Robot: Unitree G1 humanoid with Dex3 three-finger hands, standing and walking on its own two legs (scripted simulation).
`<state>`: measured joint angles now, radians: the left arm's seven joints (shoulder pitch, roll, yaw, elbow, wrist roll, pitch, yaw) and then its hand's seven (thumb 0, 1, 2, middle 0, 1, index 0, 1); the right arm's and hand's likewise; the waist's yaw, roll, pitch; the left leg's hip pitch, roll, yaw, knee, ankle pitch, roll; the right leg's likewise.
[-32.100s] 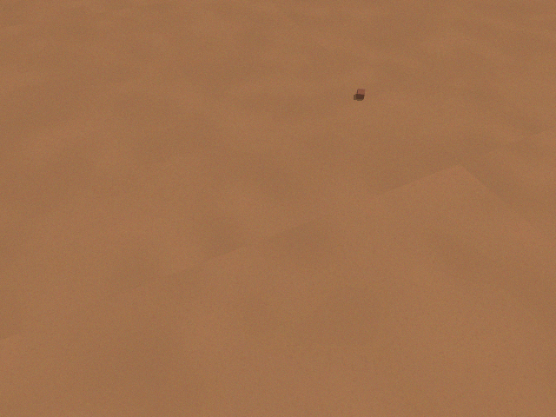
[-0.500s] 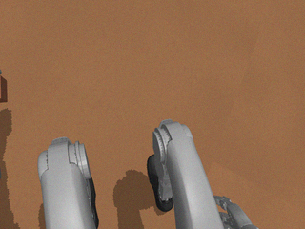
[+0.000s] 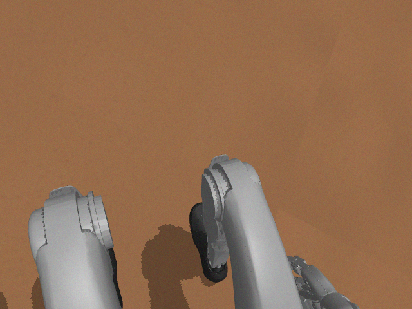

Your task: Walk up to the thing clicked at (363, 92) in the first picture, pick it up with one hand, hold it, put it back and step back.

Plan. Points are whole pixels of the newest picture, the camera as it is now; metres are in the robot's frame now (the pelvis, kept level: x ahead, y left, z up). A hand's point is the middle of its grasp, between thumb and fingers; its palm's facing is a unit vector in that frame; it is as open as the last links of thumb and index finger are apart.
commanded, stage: rest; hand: left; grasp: from above
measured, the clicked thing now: out of the picture +0.46 +0.36 -0.25
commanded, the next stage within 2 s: open in 1.04 s
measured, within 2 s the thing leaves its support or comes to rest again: rests again in 0.70 s
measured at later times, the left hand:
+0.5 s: hand out of the picture +0.44 +0.35 -0.23, palm faces -0.42 -0.17 -0.89, open 8.7 cm
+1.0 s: hand out of the picture +0.45 +0.34 -0.25, palm faces -0.41 -0.16 -0.90, open 8.7 cm
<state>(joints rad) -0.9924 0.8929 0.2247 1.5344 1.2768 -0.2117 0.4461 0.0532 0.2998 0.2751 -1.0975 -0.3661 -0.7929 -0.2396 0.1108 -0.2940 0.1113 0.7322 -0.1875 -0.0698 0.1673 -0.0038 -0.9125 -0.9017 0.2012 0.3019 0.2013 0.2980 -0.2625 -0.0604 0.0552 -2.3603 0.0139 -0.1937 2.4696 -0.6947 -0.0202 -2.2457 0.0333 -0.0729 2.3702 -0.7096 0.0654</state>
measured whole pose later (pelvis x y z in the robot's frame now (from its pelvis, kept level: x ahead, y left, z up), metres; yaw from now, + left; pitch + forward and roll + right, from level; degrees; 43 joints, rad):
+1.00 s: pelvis +0.00 +0.00 -0.01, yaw -4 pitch +28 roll -14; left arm -1.04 1.04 0.20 1.72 1.26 -0.20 0.59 0.04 0.29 0.31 -1.11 -0.35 -0.79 -0.23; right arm 0.06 -0.32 0.26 0.70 -0.26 -0.18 0.22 0.00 -0.90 -0.90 0.20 0.30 0.20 0.30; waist -0.33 -0.13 0.15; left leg -2.36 0.02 -0.27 2.55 -0.72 -0.02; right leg -2.23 0.07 -0.13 2.39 -0.69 0.08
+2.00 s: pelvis -0.01 +0.01 -0.01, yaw -5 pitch +27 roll -15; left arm -1.05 1.07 0.17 1.72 1.23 -0.20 0.59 0.00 -0.34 0.87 -0.32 -0.70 -0.28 -0.75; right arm 0.07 -0.35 0.29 0.67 -0.26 -0.23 0.25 0.00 -0.88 -0.90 0.20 0.30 0.20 0.30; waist -0.34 -0.15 0.18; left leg -2.35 0.03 -0.29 2.56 -0.71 -0.01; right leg -2.21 0.07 -0.15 2.38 -0.67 0.08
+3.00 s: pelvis -0.02 +0.00 +0.01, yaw +0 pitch +30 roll -12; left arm -0.95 0.90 0.10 1.27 1.28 -0.35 0.26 0.00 -0.48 0.99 -0.11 -1.00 -0.11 -1.00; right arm 0.14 -0.33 0.13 0.66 -0.15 0.02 0.13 0.00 -0.89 -0.90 0.20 0.30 0.20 0.30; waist -0.23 -0.05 0.04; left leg -2.35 0.00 -0.20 2.43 -0.62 0.00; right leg -2.20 0.02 -0.09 2.31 -0.65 0.05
